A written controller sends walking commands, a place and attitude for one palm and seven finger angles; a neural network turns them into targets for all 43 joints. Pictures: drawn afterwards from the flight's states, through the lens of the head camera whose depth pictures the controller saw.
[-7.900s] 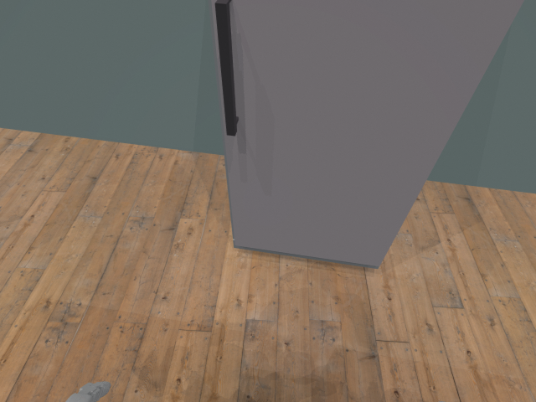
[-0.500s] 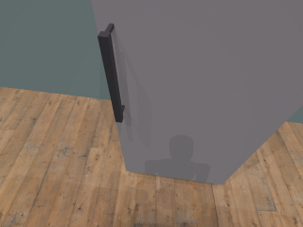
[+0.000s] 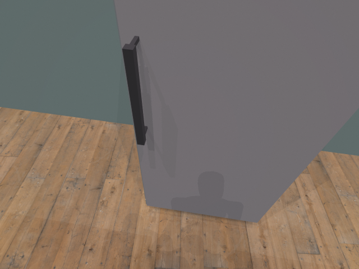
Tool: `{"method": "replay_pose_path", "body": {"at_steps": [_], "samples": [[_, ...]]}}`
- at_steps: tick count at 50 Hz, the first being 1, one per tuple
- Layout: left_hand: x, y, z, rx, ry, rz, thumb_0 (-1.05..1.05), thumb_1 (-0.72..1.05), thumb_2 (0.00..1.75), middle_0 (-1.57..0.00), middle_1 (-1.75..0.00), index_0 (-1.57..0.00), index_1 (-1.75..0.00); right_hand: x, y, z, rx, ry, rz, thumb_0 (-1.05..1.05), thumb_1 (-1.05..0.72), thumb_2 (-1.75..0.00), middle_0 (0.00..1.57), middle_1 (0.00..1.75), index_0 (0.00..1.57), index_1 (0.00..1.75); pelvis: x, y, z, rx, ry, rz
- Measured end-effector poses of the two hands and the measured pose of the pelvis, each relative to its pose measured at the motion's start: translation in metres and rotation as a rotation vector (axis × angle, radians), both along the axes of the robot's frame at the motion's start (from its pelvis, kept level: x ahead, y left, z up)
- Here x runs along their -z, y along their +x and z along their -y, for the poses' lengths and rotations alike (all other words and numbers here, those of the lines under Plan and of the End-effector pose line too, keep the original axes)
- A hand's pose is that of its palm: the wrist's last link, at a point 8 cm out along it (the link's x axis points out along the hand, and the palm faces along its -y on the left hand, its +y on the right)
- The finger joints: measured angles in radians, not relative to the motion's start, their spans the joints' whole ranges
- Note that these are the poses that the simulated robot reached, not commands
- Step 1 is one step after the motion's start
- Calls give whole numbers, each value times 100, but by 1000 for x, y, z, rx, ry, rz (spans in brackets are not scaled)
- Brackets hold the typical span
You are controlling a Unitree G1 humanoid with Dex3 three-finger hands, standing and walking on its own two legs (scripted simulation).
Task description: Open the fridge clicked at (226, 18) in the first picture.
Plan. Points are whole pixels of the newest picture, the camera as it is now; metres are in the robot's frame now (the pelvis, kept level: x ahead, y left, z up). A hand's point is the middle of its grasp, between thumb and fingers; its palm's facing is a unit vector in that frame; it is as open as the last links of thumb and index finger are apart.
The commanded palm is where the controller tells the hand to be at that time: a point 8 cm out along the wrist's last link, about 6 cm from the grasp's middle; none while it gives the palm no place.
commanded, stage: come to a stop and stand still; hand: left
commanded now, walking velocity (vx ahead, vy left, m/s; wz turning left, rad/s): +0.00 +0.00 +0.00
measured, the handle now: (139, 98) +0.50 +0.15 +0.10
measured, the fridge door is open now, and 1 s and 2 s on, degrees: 0 0 0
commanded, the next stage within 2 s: look again from close up in 0.80 s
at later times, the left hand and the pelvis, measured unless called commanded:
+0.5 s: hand out of the picture +0.04 +0.24 -0.17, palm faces +0.03 -0.97 -0.26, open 7.4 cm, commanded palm none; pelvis -0.02 +0.04 -0.01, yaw -1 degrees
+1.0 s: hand out of the picture -0.03 +0.26 -0.17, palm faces -0.01 -0.96 -0.27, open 7.4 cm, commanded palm none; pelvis -0.03 +0.04 +0.00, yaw +0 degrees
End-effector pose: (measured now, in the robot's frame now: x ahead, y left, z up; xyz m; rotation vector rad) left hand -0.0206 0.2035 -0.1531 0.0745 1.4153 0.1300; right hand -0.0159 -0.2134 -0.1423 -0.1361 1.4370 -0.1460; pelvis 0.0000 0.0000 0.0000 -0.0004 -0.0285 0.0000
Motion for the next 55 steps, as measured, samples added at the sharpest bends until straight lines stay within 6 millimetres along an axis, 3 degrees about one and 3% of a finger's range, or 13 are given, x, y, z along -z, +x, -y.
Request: {"method": "replay_pose_path", "body": {"at_steps": [5,9,15,21,26,33,45,55], "samples": [[0,-8,-1,-4,-7,-26,1,91,89,-20,-30,-20,-30,0,-26,-18,23,29,-63,0,-91,-90,20,30,19,30,0,-1,-4,-1,-2,-4],[-3,-5,-14,26,20,-4,1,91,89,-20,-30,-20,-30,6,-29,-23,31,34,-24,1,-91,-90,20,30,20,30,3,-4,-11,-13,-7,1],[-7,16,-46,32,93,86,1,91,89,-20,-30,-20,-30,15,-9,-21,47,14,87,1,-91,-90,20,30,20,30,9,-4,-23,-5,-9,12],[-12,42,-72,49,128,198,1,91,89,-20,-30,-20,-30,7,14,-15,23,-23,190,1,-91,-90,20,30,20,30,10,-10,-32,6,-8,24],[-18,49,-84,67,140,242,1,91,89,-20,-30,-20,-30,-1,27,-8,-6,-53,239,1,-91,-90,20,30,20,30,8,-18,-39,11,-8,28],[-19,32,-95,81,145,207,1,91,89,-20,-30,-20,-30,-10,31,2,-33,-85,252,1,-91,-90,20,30,20,30,6,-28,-44,13,-5,27],[-17,-11,-102,69,151,89,1,91,89,-20,-30,-20,-30,-13,20,15,-46,-103,192,1,-91,-90,20,30,20,30,3,-33,-42,6,-7,19],[-17,-11,-97,68,147,72,1,91,89,-20,-30,-20,-30,-11,15,15,-46,-90,152,1,-91,-90,20,30,20,30,2,-31,-39,-2,-8,15]]}}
